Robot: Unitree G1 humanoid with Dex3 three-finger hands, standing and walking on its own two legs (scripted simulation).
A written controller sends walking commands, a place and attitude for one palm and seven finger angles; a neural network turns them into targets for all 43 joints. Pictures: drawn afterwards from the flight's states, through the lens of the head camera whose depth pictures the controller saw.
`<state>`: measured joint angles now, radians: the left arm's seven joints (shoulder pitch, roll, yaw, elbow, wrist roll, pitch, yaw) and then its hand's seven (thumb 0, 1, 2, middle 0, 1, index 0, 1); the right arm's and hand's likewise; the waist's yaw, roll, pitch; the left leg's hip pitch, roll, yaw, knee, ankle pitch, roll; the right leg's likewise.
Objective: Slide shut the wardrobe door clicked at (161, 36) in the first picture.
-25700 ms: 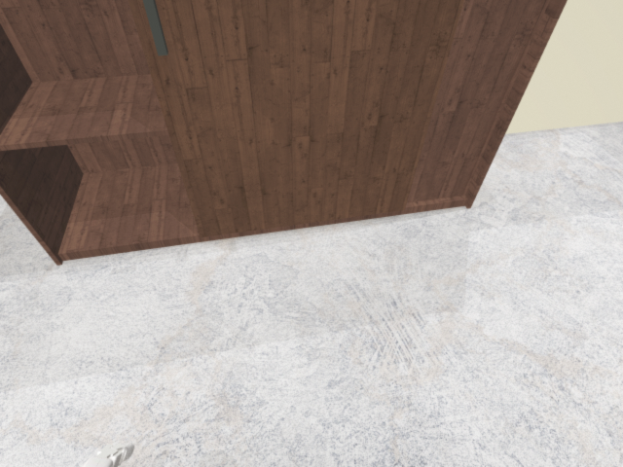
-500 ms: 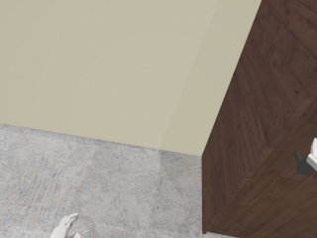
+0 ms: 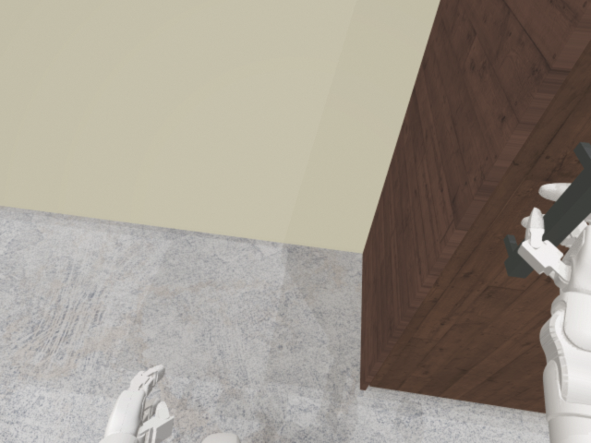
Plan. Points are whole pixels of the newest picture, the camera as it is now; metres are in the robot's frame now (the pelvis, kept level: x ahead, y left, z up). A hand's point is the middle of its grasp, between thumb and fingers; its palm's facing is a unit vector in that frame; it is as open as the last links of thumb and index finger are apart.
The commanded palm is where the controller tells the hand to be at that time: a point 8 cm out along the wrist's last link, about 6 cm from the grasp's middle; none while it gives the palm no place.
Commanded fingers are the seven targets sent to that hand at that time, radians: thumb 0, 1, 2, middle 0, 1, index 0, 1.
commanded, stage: stop walking and hold the door there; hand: right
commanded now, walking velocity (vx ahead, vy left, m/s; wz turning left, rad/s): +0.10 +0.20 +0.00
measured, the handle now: (547, 215) +0.37 -0.29 +0.15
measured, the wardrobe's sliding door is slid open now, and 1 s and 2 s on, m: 0.00 0.00 0.00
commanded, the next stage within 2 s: loosen the grip on the handle in 1.28 s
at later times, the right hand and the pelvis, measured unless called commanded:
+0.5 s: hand (530, 241) +0.33 -0.26 +0.14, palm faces +0.43 +0.89 -0.17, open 5.9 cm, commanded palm +0.29 -0.28 +0.14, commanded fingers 0.00 -0.90 -0.90 0.45 1.40 0.45 1.40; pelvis -0.01 -0.01 +0.01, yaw +1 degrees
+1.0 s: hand (531, 241) +0.33 -0.26 +0.14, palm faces +0.51 +0.83 -0.24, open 6.0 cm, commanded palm +0.29 -0.28 +0.14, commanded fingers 0.00 -0.90 -0.90 0.45 1.40 0.45 1.40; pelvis +0.03 +0.03 +0.01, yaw +1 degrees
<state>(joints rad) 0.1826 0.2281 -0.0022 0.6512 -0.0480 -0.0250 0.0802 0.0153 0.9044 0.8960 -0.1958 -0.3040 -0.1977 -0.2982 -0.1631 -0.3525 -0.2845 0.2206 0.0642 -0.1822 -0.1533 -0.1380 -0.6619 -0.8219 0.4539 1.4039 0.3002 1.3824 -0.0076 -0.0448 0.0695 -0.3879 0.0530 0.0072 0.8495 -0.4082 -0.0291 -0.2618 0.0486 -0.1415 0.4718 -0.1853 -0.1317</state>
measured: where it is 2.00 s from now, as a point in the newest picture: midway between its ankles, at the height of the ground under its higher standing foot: outside the picture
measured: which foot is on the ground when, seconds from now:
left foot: up 0.00-0.26, down 0.28-1.00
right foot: down 0.00-1.00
